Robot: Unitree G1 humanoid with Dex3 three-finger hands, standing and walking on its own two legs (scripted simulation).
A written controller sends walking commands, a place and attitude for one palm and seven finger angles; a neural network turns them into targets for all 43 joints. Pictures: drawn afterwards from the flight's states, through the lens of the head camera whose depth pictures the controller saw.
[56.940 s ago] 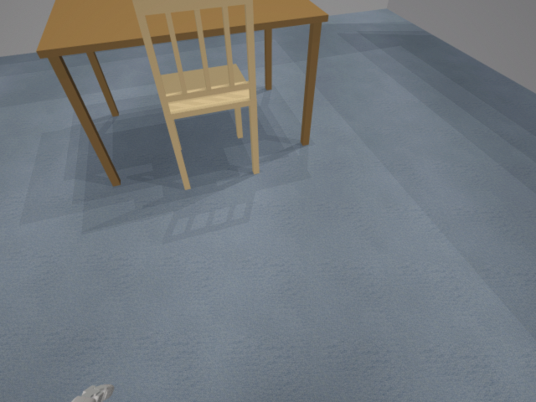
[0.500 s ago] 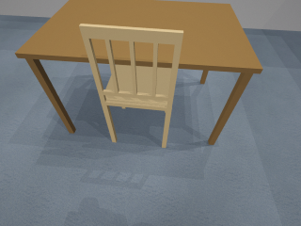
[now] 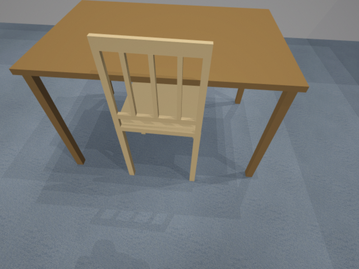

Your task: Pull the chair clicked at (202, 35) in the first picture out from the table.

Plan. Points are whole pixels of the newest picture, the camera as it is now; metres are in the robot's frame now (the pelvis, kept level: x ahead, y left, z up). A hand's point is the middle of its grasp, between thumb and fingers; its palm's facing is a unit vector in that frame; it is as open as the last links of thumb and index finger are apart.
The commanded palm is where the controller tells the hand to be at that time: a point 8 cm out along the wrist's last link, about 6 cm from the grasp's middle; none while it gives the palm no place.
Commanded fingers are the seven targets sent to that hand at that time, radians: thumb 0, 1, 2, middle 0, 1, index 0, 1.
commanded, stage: take the last steps up to it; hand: left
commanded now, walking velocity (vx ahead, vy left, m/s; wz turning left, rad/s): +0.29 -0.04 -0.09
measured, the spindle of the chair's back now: (154, 89) +0.76 +0.14 -0.07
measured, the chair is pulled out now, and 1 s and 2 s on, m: -0.10 -0.10 -0.10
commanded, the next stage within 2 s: come to a stop and stand still in 0.42 s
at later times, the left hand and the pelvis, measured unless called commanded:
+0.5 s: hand out of the picture +0.13 +0.12 -0.18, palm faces +0.03 -0.99 -0.15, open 7.4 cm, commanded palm none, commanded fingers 0.00 0.90 0.90 -0.20 -0.30 -0.20 -0.30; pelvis +0.15 -0.04 -0.01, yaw -2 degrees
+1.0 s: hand (144, 221) +0.28 +0.12 -0.17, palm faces +0.06 -0.97 -0.23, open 7.3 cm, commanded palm none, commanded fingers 0.00 0.90 0.90 -0.20 -0.30 -0.20 -0.30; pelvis +0.23 -0.07 +0.00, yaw +1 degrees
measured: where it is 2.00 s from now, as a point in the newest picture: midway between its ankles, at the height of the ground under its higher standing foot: outside the picture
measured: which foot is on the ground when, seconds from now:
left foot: down 0.00-0.10, up 0.12-0.34, down 0.36-0.62, up 0.64-1.00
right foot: down 0.00-0.36, up 0.38-0.58, down 0.60-1.00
